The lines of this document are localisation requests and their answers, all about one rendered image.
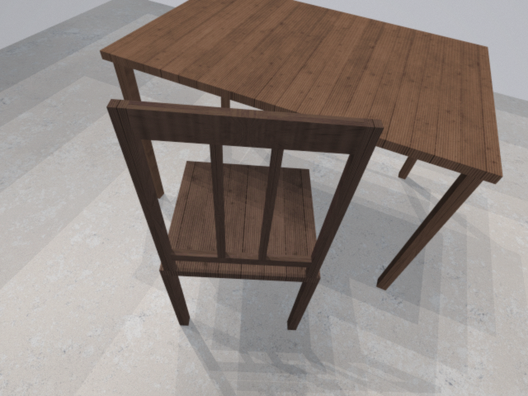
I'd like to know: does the table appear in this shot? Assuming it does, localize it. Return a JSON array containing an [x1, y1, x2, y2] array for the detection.
[[100, 0, 502, 290]]

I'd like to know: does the chair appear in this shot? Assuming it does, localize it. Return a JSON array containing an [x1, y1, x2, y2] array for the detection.
[[106, 99, 384, 330]]

